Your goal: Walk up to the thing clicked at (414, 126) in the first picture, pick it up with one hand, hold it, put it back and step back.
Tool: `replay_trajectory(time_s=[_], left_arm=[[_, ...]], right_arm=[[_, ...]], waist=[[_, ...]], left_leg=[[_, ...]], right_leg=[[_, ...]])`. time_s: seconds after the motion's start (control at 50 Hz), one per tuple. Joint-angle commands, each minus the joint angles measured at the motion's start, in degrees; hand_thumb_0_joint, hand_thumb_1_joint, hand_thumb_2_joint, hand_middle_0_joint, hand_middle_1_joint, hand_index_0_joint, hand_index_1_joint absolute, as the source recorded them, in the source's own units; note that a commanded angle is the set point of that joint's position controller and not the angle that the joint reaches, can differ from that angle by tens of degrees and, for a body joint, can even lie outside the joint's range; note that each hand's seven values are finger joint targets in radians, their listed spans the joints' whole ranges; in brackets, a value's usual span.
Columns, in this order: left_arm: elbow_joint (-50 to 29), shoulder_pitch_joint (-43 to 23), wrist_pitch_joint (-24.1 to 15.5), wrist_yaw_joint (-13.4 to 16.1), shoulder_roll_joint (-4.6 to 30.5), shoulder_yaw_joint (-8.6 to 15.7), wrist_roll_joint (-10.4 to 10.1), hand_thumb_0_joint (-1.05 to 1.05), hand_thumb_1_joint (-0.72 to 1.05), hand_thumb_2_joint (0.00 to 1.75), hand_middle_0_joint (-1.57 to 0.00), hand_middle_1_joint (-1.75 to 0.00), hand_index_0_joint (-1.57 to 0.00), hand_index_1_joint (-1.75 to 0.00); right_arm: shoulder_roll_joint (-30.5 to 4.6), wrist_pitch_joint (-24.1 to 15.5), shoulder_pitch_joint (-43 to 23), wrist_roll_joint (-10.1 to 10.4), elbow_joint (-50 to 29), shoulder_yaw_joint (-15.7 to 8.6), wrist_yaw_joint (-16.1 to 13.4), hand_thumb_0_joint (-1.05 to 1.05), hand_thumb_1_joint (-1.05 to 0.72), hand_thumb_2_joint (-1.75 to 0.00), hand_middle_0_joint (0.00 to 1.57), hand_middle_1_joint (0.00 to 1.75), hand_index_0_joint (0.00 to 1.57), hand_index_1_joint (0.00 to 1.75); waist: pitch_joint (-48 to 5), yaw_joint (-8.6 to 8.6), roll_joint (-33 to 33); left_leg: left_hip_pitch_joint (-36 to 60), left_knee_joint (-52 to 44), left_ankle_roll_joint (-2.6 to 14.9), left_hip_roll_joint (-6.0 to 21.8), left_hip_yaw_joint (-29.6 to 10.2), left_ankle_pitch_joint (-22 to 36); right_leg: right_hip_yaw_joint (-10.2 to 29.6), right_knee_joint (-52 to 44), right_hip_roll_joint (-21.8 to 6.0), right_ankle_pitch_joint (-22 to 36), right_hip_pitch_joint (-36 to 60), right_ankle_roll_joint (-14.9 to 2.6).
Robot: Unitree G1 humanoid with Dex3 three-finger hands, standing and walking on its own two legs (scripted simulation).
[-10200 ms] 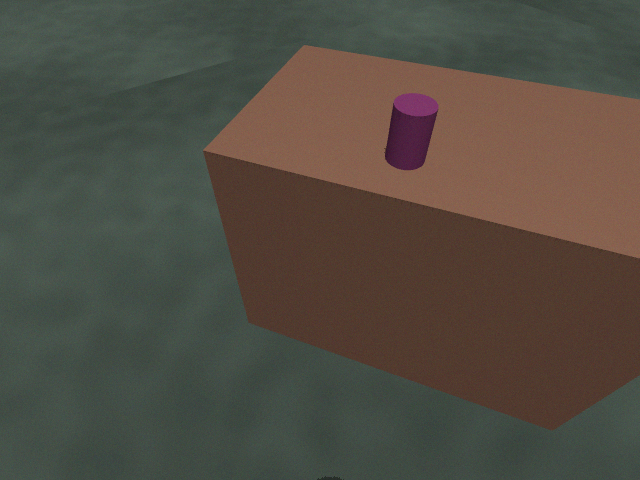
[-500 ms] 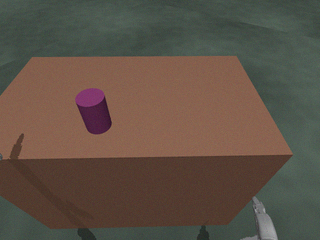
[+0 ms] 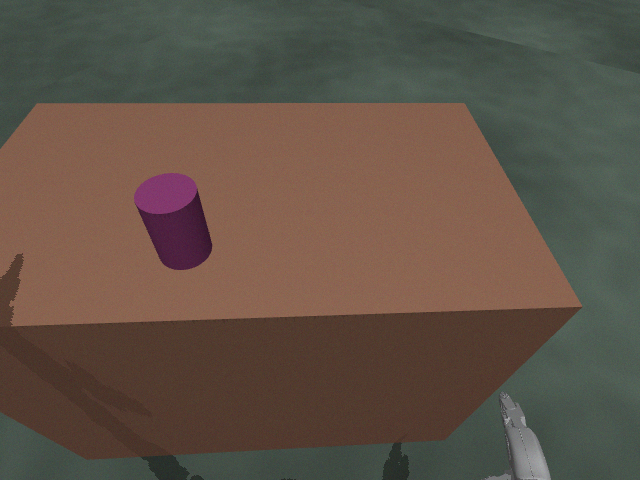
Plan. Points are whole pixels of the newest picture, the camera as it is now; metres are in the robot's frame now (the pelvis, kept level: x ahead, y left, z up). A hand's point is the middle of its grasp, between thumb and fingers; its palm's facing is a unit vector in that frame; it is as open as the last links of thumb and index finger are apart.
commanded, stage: go down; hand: left
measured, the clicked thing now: (176, 223) +0.48 +0.20 +0.04
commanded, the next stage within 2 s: approach in 1.30 s
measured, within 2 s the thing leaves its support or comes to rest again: neither
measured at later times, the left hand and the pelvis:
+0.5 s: hand out of the picture +0.36 +0.39 +0.16, palm faces +0.19 -0.98 +0.01, open 17.6 cm; pelvis +0.00 +0.00 -0.01, yaw +0 degrees
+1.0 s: hand out of the picture +0.39 +0.39 +0.16, palm faces +0.18 -0.98 +0.00, open 17.5 cm; pelvis +0.01 +0.00 -0.01, yaw +0 degrees
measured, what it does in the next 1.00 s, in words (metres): stands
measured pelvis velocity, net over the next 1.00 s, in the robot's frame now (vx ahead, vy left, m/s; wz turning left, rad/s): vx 0.01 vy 0.00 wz -0.01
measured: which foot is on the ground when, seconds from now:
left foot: down 0.00-1.00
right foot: down 0.00-1.00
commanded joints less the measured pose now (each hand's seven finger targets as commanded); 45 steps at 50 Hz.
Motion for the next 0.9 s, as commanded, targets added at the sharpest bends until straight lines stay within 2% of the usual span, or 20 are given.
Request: replay_trajectory(time_s=[0.0, 0.04, 0.06, 0.1, 0.14, 0.22, 0.32, 0.42, 0.44, 0.46, 0.5, 0.54, 0.6, 0.66, 0.7, 0.72, 0.76, 0.82, 0.84, 0.88], left_arm=[[-12.1, -21.0, -4.0, 0.1, 22.6, 3.0, -2.3, 0.0, -0.59, 0.06, -0.04, -0.03, -0.04, -0.04], [-11.6, -21.9, -4.3, 0.1, 22.4, 2.7, -2.3, 0.0, -0.6, 0.06, -0.04, -0.03, -0.04, -0.04], [-11.4, -21.9, -4.2, 0.3, 22.3, 2.4, -2.2, 0.0, -0.6, 0.07, -0.04, -0.03, -0.04, -0.04], [-11.3, -22.3, -4.2, 0.7, 24.6, 3.5, -1.7, 0.0, -0.6, 0.06, -0.05, -0.04, -0.05, -0.04], [-11.8, -24.1, -4.3, 0.6, 23.3, 2.1, -1.4, 0.0, -0.6, 0.08, -0.04, -0.04, -0.04, -0.05], [-10.4, -24.0, -4.4, 0.6, 24.4, 3.0, -1.5, 0.0, -0.59, 0.07, -0.04, -0.04, -0.04, -0.05], [-8.7, -24.3, -4.6, 0.5, 26.5, 3.7, -1.0, 0.0, -0.57, 0.07, -0.04, -0.05, -0.05, -0.05], [-7.2, -25.9, -4.8, 0.3, 27.7, 4.1, -0.7, 0.0, -0.55, 0.07, -0.04, -0.05, -0.04, -0.05], [-7.4, -26.9, -4.9, 0.0, 27.1, 3.1, -0.6, 0.0, -0.55, 0.07, -0.04, -0.05, -0.04, -0.05], [-5.2, -25.6, -4.8, 0.0, 27.6, 3.7, -0.3, 0.0, -0.56, 0.08, -0.04, -0.05, -0.04, -0.05], [-5.3, -26.4, -5.0, -0.3, 26.4, 2.2, -0.2, 0.0, -0.54, 0.08, -0.04, -0.04, -0.04, -0.05], [-4.9, -27.1, -5.3, -0.5, 28.0, 3.3, -0.3, 0.0, -0.55, 0.07, -0.04, -0.04, -0.04, -0.05], [-5.3, -29.3, -5.2, -0.4, 28.0, 2.8, -0.3, 0.0, -0.54, 0.09, -0.03, -0.05, -0.04, -0.05], [-4.8, -29.0, -4.7, 0.1, 29.5, 3.4, 0.3, 0.0, -0.54, 0.08, -0.04, -0.05, -0.04, -0.05], [-5.2, -29.6, -4.5, 0.0, 28.3, 2.6, 0.1, 0.0, -0.54, 0.08, -0.04, -0.05, -0.04, -0.05], [-5.1, -30.0, -4.6, 0.1, 29.4, 3.0, 0.4, 0.0, -0.54, 0.09, -0.04, -0.05, -0.04, -0.05], [-3.3, -28.9, -4.4, 0.1, 28.8, 2.5, 0.7, 0.0, -0.55, 0.09, -0.04, -0.05, -0.04, -0.06], [-3.7, -29.2, -4.9, 0.0, 28.8, 2.6, 0.7, 0.0, -0.53, 0.08, -0.04, -0.05, -0.04, -0.05], [-3.7, -28.6, -4.9, -0.1, 28.6, 2.9, 0.4, 0.0, -0.57, 0.08, -0.04, -0.05, -0.04, -0.06], [-3.6, -28.2, -4.9, -0.3, 28.6, 3.3, 0.2, 0.0, -0.56, 0.08, -0.04, -0.05, -0.04, -0.06]], right_arm=[[-8.3, -3.0, -4.7, 0.5, -7.7, -2.5, -1.2, 0.0, 0.53, -0.05, 0.05, 0.05, 0.05, 0.05], [-9.3, -3.2, -5.2, 0.4, -7.1, -3.6, -1.3, 0.0, 0.53, -0.06, 0.05, 0.05, 0.05, 0.05], [-8.0, -3.1, -5.0, 0.4, -6.2, -2.4, -1.2, 0.0, 0.53, -0.06, 0.05, 0.05, 0.05, 0.05], [-10.9, -3.2, -5.1, 0.3, -7.5, -4.8, -1.5, 0.0, 0.53, -0.06, 0.05, 0.05, 0.05, 0.05], [-8.9, -3.2, -4.4, 0.2, -8.0, -2.7, -1.0, 0.0, 0.53, -0.06, 0.05, 0.05, 0.05, 0.05], [-8.9, -3.3, -3.5, 0.1, -7.4, -2.8, -0.8, 0.0, 0.54, -0.05, 0.05, 0.05, 0.05, 0.05], [-8.8, -3.3, -4.8, 0.3, -9.5, -2.8, -0.9, 0.0, 0.54, -0.05, 0.05, 0.05, 0.05, 0.05], [-10.2, -3.6, -4.7, 0.2, -10.4, -3.6, -0.9, 0.0, 0.54, -0.05, 0.05, 0.05, 0.05, 0.05], [-8.3, -3.5, -4.8, 0.3, -9.6, -2.2, -0.7, 0.0, 0.54, -0.05, 0.05, 0.05, 0.05, 0.05], [-10.0, -3.6, -4.8, 0.2, -10.9, -3.6, -0.8, 0.0, 0.54, -0.05, 0.05, 0.05, 0.05, 0.05], [-7.8, -3.5, -4.3, 0.3, -9.3, -1.8, -0.5, 0.0, 0.54, -0.05, 0.05, 0.05, 0.05, 0.05], [-10.2, -3.9, -5.9, 0.3, -12.6, -3.4, -0.8, 0.0, 0.54, -0.05, 0.05, 0.05, 0.05, 0.05], [-8.7, -3.6, -3.3, 0.1, -10.7, -1.9, -0.4, 0.0, 0.55, -0.05, 0.05, 0.05, 0.05, 0.05], [-9.2, -3.7, -2.3, 0.1, -11.0, -2.3, -0.5, 0.0, 0.55, -0.05, 0.05, 0.05, 0.05, 0.05], [-9.2, -3.6, -1.8, 0.1, -11.3, -2.5, -0.3, 0.0, 0.55, -0.05, 0.05, 0.05, 0.05, 0.05], [-10.9, -3.7, -1.7, -0.1, -10.7, -4.2, -0.5, 0.0, 0.55, -0.05, 0.05, 0.05, 0.05, 0.05], [-9.6, -3.6, -1.2, 0.0, -10.9, -2.8, -0.1, 0.0, 0.54, -0.05, 0.05, 0.05, 0.05, 0.05], [-10.1, -3.6, -2.8, 0.1, -13.1, -3.5, 0.0, 0.0, 0.54, -0.05, 0.05, 0.05, 0.05, 0.05], [-9.0, -3.5, -2.8, 0.2, -13.1, -2.2, 0.2, 0.0, 0.54, -0.05, 0.05, 0.05, 0.05, 0.05], [-9.5, -3.3, -1.6, 0.2, -13.3, -2.9, 0.1, 0.0, 0.54, -0.05, 0.05, 0.05, 0.05, 0.05]], waist=[[-14.1, -0.04, 8.9], [-14.3, -0.45, 8.7], [-14.3, 0.1, 8.9], [-15.4, -0.32, 9.5], [-16.0, -0.48, 11.3], [-17.0, -0.34, 10.9], [-16.1, 0.01, 9.6], [-16.6, -0.19, 10.7], [-17.0, -0.08, 10.9], [-17.5, -0.98, 9.5], [-16.0, -0.7, 11.4], [-17.8, -1.17, 10.3], [-18.3, -1.01, 12.1], [-19.4, -1.03, 12.1], [-19.0, -1.36, 11.8], [-20.1, -1.47, 12.2], [-18.9, -1.19, 11.2], [-18.7, -0.97, 10.4], [-19.5, -0.54, 10.8], [-20.5, -0.57, 11.2]], left_leg=[[14.6, -1.6, 0.47, -0.8, -0.3, 20.6], [14.7, -1.4, 0.47, -0.7, -0.5, 20.2], [14.4, -1.1, 0.62, -0.9, -0.5, 20.9], [15.0, -0.9, 0.28, -0.8, -0.5, 20.3], [16.3, -1.0, -0.23, -0.1, -1.2, 21.2], [15.7, -0.2, -0.34, 0.2, -1.5, 23.0], [11.4, 0.2, 0.49, -1.2, -0.3, 17.5], [12.0, 0.7, 0.02, -0.4, -1.0, 18.8], [12.1, 1.2, 0.29, -0.6, -0.8, 18.9], [12.0, 1.5, 0.34, -0.4, -1.1, 20.2], [11.5, 1.5, 0.08, -0.5, -1.0, 19.0], [12.2, 1.9, 0.03, -0.1, -1.4, 19.2], [12.5, 2.4, -0.07, 0.1, -1.5, 19.6], [12.2, 2.9, 0.03, -0.1, -1.4, 20.2], [12.6, 3.2, 0.0, 0.0, -1.4, 20.7], [13.0, 3.7, 0.01, 0.0, -1.6, 21.6], [11.6, 4.0, 0.19, 0.0, -1.6, 21.9], [10.4, 4.3, 0.27, -0.1, -1.5, 20.9], [10.7, 4.4, 0.25, 0.0, -1.7, 21.8], [11.4, 4.7, 0.25, 0.0, -1.7, 22.7]], right_leg=[[-1.5, -1.7, 1.5, 15.6, -0.8, -2.04], [-1.5, -1.5, 1.5, 15.0, -1.9, -2.06], [-1.5, -1.3, 1.5, 15.5, -1.6, -2.08], [-1.5, -0.9, 1.5, 14.8, -2.1, -2.18], [-2.0, -0.6, 1.8, 13.7, -3.1, -2.57], [-2.1, -0.2, 2.0, 14.2, -3.4, -2.56], [-1.0, -0.4, 1.2, 13.6, -2.0, -2.02], [-1.5, 0.8, 1.7, 13.1, -3.4, -2.51], [-1.3, 0.8, 1.5, 13.3, -3.7, -2.37], [-1.4, 1.2, 1.6, 14.1, -3.9, -2.34], [-1.4, 1.4, 1.7, 12.9, -5.4, -2.49], [-1.6, 1.7, 1.8, 12.5, -5.9, -2.39], [-1.6, 2.2, 1.9, 12.1, -6.9, -2.62], [-1.5, 2.5, 1.8, 13.0, -6.5, -2.51], [-1.6, 2.7, 1.9, 13.0, -7.3, -2.51], [-1.5, 2.8, 1.8, 13.4, -7.6, -2.42], [-1.6, 3.1, 1.8, 13.8, -7.6, -2.42], [-1.4, 3.7, 1.7, 13.8, -7.4, -2.37], [-1.6, 3.9, 1.8, 13.9, -7.0, -2.52], [-1.7, 4.0, 1.8, 14.3, -7.1, -2.41]])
